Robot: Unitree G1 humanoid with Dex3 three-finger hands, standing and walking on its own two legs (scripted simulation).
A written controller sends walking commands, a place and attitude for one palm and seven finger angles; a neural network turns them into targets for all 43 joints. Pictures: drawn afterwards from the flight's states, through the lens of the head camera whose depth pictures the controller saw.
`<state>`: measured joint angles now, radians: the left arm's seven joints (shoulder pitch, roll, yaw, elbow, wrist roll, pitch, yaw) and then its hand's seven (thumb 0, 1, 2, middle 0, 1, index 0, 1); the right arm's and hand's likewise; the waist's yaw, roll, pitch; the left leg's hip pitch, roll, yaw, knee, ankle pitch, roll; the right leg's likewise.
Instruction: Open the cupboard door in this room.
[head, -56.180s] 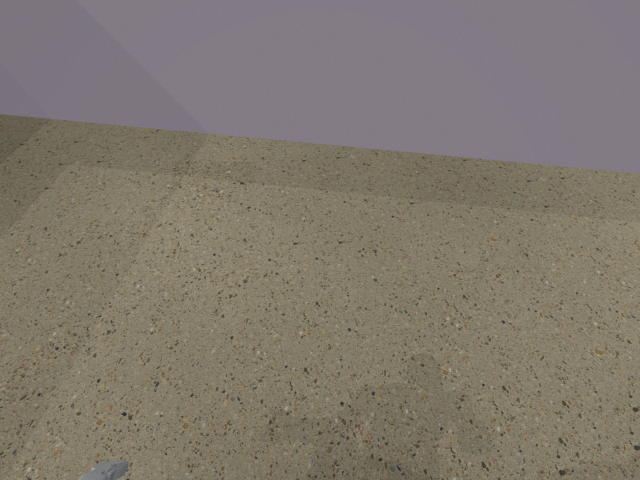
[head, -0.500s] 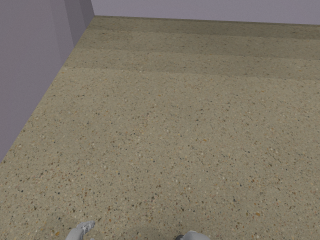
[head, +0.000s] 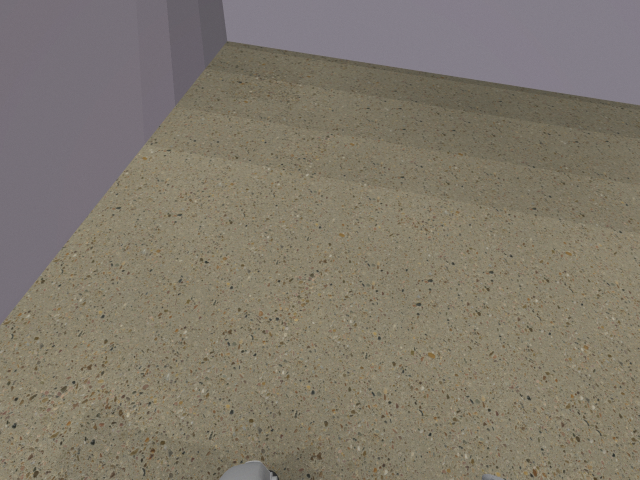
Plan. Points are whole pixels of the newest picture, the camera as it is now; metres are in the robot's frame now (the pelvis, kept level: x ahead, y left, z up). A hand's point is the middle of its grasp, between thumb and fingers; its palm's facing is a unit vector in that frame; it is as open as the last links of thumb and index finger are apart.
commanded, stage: turn to face it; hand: left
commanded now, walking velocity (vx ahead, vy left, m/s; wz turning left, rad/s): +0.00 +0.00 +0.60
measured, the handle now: out of the picture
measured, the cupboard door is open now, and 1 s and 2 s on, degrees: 48 48 48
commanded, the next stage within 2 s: none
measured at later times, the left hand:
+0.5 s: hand (209, 446) +0.18 +0.16 -0.13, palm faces +0.26 -0.93 -0.25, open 7.4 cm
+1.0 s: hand out of the picture +0.13 +0.19 -0.14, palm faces +0.55 -0.78 -0.30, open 7.4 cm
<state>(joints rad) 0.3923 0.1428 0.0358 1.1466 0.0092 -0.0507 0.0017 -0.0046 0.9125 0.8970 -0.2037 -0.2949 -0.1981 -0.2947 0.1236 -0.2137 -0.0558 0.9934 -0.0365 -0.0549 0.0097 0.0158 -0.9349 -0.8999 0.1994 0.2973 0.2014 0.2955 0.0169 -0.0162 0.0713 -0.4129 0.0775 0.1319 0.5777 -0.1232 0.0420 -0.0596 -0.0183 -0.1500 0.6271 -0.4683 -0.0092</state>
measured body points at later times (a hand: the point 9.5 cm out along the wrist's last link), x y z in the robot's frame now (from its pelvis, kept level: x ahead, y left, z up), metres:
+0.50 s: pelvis +0.12 -0.04 +0.02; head +0.16 -0.05 +0.46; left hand +0.16 +0.21 -0.11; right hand +0.22 -0.28 -0.14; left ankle +0.07 +0.08 -0.64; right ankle +0.13 -0.15 -0.72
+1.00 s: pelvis +0.17 -0.05 +0.01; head +0.22 -0.03 +0.45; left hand +0.10 +0.23 -0.12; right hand +0.39 -0.22 -0.14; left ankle +0.12 +0.09 -0.72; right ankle +0.24 -0.16 -0.71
